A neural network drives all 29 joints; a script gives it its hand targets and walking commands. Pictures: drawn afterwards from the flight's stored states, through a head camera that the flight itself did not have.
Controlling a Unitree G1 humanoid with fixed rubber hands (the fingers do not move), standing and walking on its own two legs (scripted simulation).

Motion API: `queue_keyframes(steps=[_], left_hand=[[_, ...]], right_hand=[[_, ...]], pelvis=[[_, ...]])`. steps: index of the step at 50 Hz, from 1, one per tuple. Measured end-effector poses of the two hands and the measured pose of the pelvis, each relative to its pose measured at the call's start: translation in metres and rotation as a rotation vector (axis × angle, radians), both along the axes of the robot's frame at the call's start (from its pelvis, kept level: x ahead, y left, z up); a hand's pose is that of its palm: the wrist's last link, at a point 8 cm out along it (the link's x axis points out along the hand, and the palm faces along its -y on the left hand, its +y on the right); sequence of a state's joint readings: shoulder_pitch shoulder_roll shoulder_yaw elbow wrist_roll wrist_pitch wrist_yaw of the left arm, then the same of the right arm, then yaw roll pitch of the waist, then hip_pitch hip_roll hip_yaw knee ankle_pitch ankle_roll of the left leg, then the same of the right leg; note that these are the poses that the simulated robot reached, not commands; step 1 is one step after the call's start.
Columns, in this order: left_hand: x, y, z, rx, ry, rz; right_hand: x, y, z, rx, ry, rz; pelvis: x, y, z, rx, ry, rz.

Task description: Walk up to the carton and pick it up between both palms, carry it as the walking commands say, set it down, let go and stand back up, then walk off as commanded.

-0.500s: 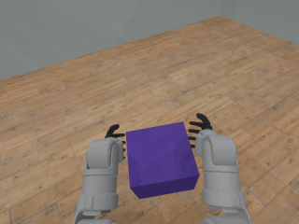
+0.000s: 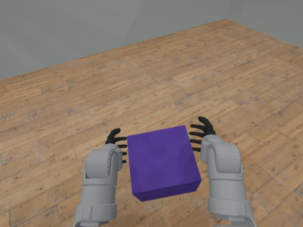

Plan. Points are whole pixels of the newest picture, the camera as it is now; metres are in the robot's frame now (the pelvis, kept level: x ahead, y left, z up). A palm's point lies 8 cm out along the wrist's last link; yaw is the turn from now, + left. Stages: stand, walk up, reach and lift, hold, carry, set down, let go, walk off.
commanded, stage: carry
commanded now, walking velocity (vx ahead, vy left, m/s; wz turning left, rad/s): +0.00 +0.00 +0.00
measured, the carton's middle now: (162, 164) +0.30 -0.01 -0.02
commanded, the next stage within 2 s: none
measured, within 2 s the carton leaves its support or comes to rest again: neither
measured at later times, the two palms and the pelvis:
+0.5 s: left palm (107, 157) +0.28 +0.13 +0.07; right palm (207, 144) +0.30 -0.12 +0.09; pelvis +0.00 +0.00 +0.00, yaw +0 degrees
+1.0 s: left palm (95, 163) +0.27 +0.17 +0.05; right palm (187, 142) +0.31 -0.07 +0.08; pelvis -0.01 +0.01 -0.01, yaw +6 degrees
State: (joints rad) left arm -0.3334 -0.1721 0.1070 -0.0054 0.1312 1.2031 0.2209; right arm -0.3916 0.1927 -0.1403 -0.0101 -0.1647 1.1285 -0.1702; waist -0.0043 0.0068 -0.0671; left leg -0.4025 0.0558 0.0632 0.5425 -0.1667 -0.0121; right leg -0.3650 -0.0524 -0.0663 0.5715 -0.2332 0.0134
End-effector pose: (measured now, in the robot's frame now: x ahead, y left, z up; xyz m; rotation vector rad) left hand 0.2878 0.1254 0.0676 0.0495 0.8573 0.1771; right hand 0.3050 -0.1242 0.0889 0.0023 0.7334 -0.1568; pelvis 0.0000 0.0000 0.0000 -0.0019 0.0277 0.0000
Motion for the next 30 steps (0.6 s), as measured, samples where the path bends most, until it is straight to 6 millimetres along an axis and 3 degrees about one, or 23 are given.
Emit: queue_keyframes(steps=[30], left_hand=[[-0.011,0.006,-0.002,-0.021,-0.020,-0.021]], right_hand=[[-0.005,0.004,-0.001,0.004,-0.035,0.011]], pelvis=[[-0.004,0.004,-0.001,0.000,0.000,0.007]])
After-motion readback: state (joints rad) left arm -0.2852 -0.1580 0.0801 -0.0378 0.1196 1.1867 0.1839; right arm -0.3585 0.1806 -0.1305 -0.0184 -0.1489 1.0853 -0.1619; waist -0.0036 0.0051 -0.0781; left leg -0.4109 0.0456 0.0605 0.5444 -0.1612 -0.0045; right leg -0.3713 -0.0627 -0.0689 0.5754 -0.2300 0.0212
